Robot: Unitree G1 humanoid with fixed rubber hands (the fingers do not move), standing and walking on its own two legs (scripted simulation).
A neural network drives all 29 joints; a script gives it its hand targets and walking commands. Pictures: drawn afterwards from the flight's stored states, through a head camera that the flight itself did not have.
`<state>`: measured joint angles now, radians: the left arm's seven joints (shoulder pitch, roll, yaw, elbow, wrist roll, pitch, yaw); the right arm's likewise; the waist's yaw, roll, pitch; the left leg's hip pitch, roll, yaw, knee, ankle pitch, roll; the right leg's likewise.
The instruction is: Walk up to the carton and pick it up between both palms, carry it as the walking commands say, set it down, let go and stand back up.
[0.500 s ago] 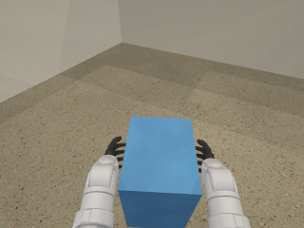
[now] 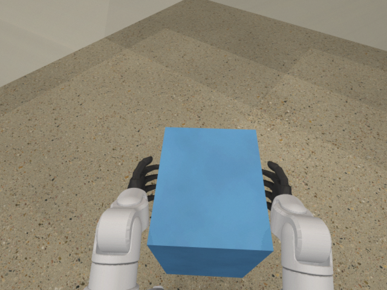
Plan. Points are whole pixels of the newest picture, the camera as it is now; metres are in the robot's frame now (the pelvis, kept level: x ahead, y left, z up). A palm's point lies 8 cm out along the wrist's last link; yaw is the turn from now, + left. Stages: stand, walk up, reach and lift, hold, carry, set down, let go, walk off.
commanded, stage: carry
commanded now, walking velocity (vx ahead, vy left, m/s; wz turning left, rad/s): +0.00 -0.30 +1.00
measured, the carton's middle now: (207, 208) +0.30 -0.02 -0.01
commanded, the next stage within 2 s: none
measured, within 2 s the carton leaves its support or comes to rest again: neither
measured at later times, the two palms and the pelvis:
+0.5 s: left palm (135, 245) +0.20 +0.10 +0.07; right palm (262, 179) +0.33 -0.13 +0.06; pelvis +0.01 -0.15 -0.01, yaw +28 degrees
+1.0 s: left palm out of the picture +0.10 +0.04 +0.06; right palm (246, 178) +0.33 -0.10 +0.06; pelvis +0.07 -0.28 -0.01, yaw +58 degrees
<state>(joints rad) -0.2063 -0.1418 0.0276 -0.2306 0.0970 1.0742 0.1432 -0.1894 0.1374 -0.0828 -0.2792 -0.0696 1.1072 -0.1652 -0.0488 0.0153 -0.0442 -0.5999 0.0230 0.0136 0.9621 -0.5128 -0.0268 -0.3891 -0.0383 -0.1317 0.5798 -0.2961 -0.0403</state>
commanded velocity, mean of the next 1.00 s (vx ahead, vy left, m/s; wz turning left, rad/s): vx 0.00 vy -0.28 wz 0.94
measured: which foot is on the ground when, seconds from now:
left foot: up 0.00-0.12, down 0.14-0.48, up 0.50-0.74, down 0.76-1.00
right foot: down 0.00-0.16, up 0.18-0.46, down 0.48-0.76, up 0.78-1.00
